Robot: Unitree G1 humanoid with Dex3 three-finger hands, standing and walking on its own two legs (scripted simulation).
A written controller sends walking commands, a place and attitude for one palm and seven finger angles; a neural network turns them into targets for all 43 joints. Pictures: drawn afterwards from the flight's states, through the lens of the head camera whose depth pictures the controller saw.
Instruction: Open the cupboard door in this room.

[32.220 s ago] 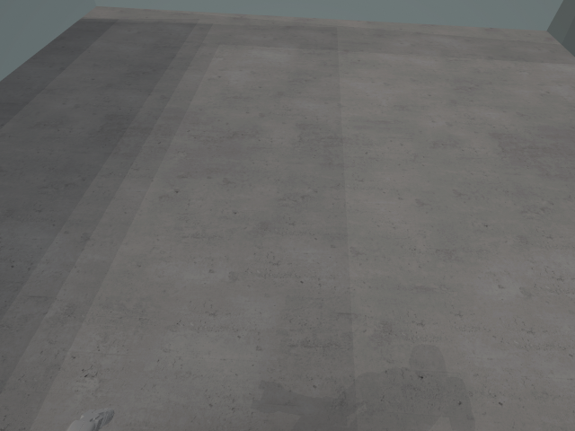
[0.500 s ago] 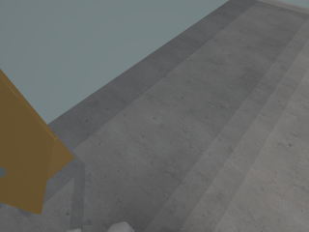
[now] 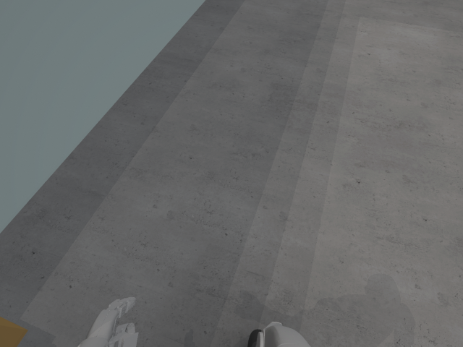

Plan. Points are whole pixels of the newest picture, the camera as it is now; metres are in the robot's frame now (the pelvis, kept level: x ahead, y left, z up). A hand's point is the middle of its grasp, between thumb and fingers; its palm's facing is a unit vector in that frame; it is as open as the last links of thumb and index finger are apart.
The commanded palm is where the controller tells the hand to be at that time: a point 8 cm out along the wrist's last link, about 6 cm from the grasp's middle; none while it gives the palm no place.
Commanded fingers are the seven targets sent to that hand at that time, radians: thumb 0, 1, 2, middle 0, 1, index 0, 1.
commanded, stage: walk to a spot facing it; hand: left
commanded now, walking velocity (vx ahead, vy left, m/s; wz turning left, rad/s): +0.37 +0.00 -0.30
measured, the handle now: out of the picture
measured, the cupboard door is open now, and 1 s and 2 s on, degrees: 51 51 51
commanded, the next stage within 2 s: turn to face it in 0.88 s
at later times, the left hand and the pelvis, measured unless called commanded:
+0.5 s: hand (167, 323) +0.18 +0.13 -0.15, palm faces -0.01 -0.98 -0.18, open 7.3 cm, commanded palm none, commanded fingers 0.00 0.90 0.90 -0.20 -0.30 -0.20 -0.30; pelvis +0.24 -0.04 +0.02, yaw -7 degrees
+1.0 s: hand (213, 137) +0.65 +0.06 -0.14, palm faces -0.22 -0.93 -0.28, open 7.3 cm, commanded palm none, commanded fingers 0.00 0.90 0.90 -0.20 -0.30 -0.20 -0.30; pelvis +0.49 -0.13 +0.01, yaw -12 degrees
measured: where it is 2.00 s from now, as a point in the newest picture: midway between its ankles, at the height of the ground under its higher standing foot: (279, 221)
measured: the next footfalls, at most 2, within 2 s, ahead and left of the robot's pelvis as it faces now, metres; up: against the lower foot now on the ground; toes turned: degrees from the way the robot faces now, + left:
left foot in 0.56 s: +0.43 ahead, +0.06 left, +0.00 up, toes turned -2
right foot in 0.94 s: +0.56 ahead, -0.24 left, +0.00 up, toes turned -20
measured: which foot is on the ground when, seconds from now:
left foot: down 0.00-0.00, up 0.02-0.54, down 0.56-0.96, up 0.98-1.00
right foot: down 0.00-0.54, up 0.56-0.92, down 0.94-1.00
